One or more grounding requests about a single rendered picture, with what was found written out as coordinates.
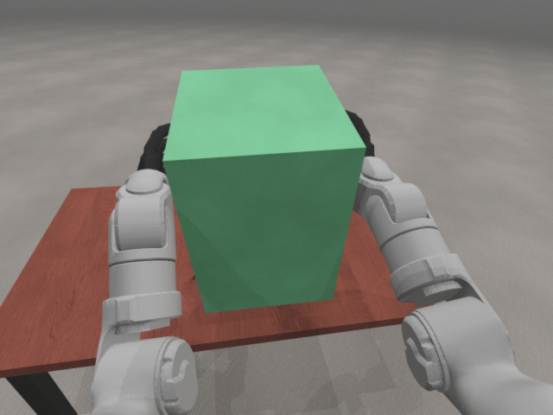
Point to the table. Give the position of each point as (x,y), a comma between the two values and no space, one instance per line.
(52,317)

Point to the robot left forearm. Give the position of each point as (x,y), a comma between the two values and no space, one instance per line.
(141,256)

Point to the robot right upper arm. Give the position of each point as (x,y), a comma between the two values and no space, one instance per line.
(460,349)

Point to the left robot hand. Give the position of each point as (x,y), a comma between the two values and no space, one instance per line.
(153,150)

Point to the right robot hand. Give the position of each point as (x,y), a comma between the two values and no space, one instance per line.
(363,132)

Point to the carton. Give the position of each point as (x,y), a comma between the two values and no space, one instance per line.
(263,164)

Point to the robot right forearm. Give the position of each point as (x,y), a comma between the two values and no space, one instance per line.
(423,270)

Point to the robot left upper arm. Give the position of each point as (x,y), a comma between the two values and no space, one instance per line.
(154,376)

